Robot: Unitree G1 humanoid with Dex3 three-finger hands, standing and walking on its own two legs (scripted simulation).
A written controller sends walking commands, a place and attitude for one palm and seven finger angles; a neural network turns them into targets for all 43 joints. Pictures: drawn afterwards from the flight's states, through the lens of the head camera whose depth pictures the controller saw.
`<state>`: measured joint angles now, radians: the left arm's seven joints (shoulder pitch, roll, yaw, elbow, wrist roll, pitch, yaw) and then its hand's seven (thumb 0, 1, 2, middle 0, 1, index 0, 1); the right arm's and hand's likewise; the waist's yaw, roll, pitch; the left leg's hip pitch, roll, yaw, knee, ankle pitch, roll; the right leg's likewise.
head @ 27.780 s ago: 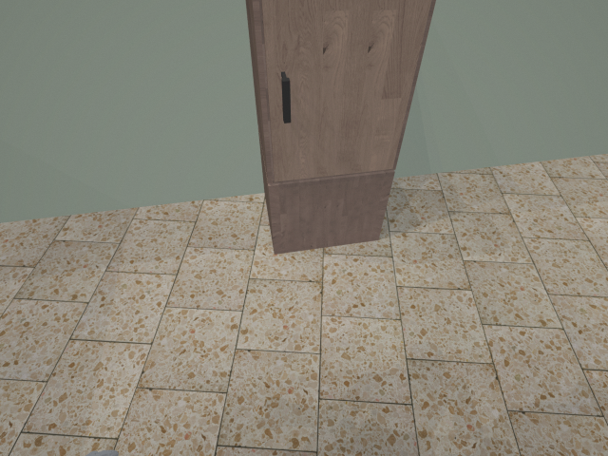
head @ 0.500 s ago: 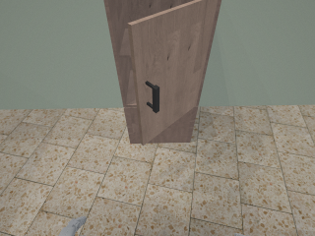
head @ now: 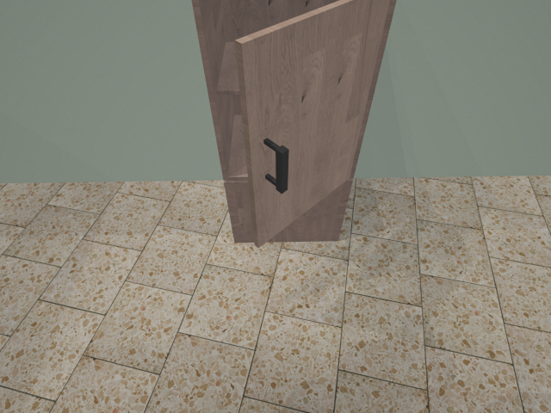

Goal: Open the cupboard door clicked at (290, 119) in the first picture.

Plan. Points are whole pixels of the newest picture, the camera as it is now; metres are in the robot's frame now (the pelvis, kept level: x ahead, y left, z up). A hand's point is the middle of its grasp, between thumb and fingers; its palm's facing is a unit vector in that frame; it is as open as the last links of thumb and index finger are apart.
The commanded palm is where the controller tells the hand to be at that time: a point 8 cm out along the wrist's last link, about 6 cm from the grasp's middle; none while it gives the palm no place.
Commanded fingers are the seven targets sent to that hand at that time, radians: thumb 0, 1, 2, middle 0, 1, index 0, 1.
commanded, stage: let the arm hang, fingers relaxed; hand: left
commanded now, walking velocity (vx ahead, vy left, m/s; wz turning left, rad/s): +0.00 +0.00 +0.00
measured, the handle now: (275, 166) +0.61 +0.04 -0.03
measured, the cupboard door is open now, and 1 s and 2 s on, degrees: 42 42 42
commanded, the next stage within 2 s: look to check the result in 0.38 s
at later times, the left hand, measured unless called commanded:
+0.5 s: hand out of the picture +0.00 +0.17 -0.18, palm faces +0.02 -0.98 -0.19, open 7.3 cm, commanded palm none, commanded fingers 0.00 0.90 0.90 -0.20 -0.30 -0.20 -0.30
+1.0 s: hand out of the picture +0.03 +0.18 -0.17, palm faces +0.01 -0.98 -0.21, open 7.4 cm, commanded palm none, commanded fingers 0.00 0.90 0.90 -0.20 -0.30 -0.20 -0.30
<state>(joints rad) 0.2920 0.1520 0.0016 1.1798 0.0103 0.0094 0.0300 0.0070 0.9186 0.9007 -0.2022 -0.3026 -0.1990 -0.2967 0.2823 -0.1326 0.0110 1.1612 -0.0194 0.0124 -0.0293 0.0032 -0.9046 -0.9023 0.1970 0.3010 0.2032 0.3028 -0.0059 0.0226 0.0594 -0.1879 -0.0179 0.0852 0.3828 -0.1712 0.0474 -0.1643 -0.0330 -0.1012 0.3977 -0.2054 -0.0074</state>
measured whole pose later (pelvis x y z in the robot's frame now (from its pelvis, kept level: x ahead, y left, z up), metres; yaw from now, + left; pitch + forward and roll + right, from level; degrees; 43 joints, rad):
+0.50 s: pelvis +0.01 +0.00 +0.00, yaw -1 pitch -1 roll +0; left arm 0.27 0.13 0.01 1.16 0.01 0.00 0.03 0.01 0.91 0.90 -0.20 -0.30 -0.20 -0.30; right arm 0.28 -0.13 0.00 1.16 -0.02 0.00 -0.03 0.00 -0.91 -0.90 0.20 0.30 0.20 0.30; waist -0.01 0.01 0.05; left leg -0.18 -0.02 0.10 0.38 -0.18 0.05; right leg -0.17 -0.04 -0.09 0.41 -0.22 0.00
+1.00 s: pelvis +0.02 +0.00 +0.00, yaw +0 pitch -1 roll +0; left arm 0.23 0.16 0.01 1.16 0.01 -0.01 0.03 0.01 0.91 0.90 -0.20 -0.30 -0.20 -0.30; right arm 0.22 -0.17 0.00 1.16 -0.02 -0.01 -0.03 0.00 -0.90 -0.90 0.20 0.30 0.20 0.30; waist -0.01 0.01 0.05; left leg -0.15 -0.02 0.09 0.35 -0.19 0.05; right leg -0.13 -0.04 -0.10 0.37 -0.22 0.00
